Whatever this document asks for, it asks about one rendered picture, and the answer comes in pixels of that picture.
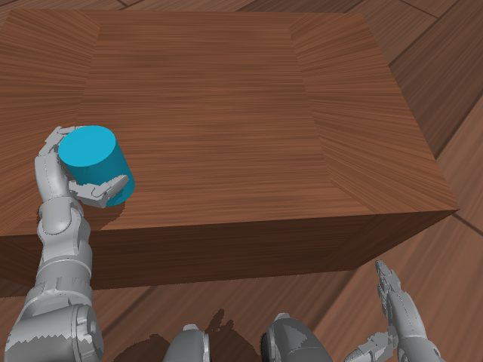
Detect right robot hand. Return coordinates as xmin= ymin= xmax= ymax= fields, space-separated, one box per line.
xmin=344 ymin=259 xmax=427 ymax=362

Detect right robot arm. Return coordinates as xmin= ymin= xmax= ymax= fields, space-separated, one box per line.
xmin=397 ymin=337 xmax=445 ymax=362

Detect can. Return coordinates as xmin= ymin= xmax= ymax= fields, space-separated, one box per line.
xmin=58 ymin=125 xmax=135 ymax=207

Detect left robot hand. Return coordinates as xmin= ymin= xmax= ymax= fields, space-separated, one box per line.
xmin=34 ymin=126 xmax=129 ymax=208

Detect left robot arm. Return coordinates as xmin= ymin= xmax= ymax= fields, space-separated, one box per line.
xmin=4 ymin=197 xmax=104 ymax=362

